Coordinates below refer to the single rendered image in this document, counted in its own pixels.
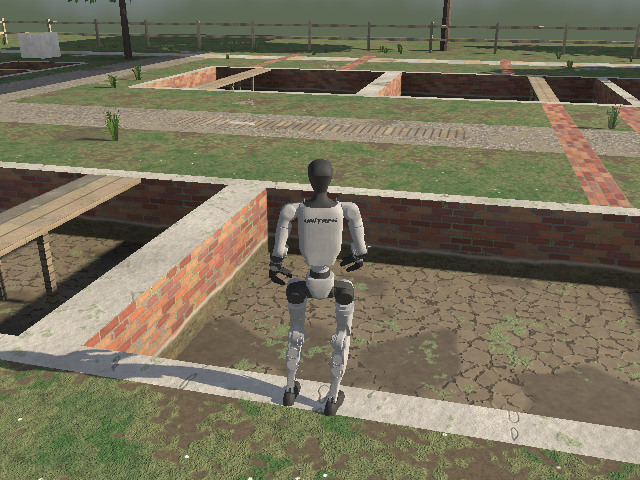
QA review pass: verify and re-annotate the left robot forearm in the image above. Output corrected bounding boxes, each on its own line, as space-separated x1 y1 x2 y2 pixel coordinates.
269 242 284 272

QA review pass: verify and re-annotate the robot left shin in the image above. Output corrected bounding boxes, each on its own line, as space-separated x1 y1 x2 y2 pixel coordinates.
286 327 303 393

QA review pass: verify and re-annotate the left robot foot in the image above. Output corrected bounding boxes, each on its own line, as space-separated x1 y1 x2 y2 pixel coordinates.
283 381 301 406

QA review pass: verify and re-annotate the left robot upper arm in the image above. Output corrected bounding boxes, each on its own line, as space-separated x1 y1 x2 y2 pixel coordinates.
272 202 300 258

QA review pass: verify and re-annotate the robot left hand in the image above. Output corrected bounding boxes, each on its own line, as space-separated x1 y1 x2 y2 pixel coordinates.
269 267 292 285

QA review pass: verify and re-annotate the right robot upper arm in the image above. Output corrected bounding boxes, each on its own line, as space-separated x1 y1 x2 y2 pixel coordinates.
341 202 367 256

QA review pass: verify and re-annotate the robot right hand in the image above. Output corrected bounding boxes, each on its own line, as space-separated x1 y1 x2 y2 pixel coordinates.
340 254 363 272

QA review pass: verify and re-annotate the right robot forearm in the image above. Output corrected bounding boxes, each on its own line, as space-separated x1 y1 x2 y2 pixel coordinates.
352 240 368 263

